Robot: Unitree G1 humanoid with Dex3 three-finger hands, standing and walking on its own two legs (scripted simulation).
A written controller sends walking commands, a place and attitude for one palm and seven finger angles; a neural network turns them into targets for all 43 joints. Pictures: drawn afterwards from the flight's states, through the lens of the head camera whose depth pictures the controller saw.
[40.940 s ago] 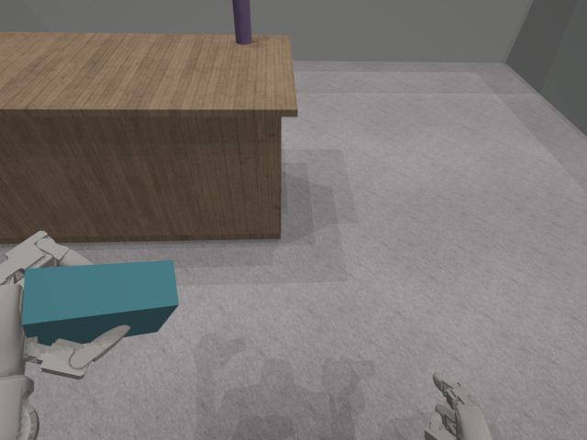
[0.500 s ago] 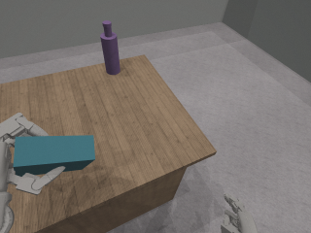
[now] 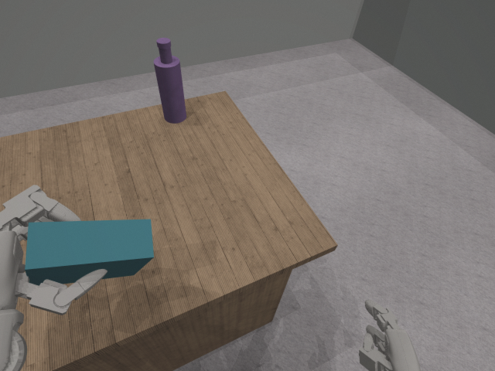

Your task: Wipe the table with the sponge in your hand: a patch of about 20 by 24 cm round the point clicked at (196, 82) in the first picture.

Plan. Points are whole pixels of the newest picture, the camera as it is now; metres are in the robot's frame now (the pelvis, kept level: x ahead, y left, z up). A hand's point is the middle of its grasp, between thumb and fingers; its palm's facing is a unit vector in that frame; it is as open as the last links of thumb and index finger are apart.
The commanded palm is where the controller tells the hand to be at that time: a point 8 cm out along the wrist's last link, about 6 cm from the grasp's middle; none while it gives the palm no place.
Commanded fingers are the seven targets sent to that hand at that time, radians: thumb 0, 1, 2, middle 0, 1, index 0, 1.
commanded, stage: come to a stop and stand still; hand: left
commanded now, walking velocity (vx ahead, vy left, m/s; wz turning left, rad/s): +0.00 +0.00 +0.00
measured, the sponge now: (108, 252) +0.23 +0.21 +0.11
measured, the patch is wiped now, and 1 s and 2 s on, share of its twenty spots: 0.00 0.00 0.00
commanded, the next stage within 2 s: look again from close up in 0.96 s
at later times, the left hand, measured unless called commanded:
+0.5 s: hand (35, 217) +0.24 +0.27 +0.18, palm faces +0.45 -0.81 -0.38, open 9.4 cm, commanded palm +0.16 +0.28 +0.17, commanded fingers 0.00 0.10 1.30 -1.20 -1.60 -1.20 -1.60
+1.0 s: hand (48, 238) +0.22 +0.26 +0.16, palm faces +0.35 -0.86 -0.36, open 9.4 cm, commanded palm +0.16 +0.30 +0.17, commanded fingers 0.00 0.10 1.30 -1.20 -1.60 -1.20 -1.60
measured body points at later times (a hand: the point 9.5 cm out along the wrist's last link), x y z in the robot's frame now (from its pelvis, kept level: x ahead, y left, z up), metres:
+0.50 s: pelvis -0.01 +0.00 +0.00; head +0.02 +0.01 +0.45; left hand +0.21 +0.31 +0.20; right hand +0.17 -0.22 -0.08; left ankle +0.01 +0.07 -0.74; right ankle +0.01 -0.12 -0.74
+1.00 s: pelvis +0.00 +0.02 +0.00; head +0.03 +0.05 +0.44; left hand +0.20 +0.31 +0.18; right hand +0.20 -0.19 -0.07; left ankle +0.01 +0.07 -0.74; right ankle +0.01 -0.12 -0.74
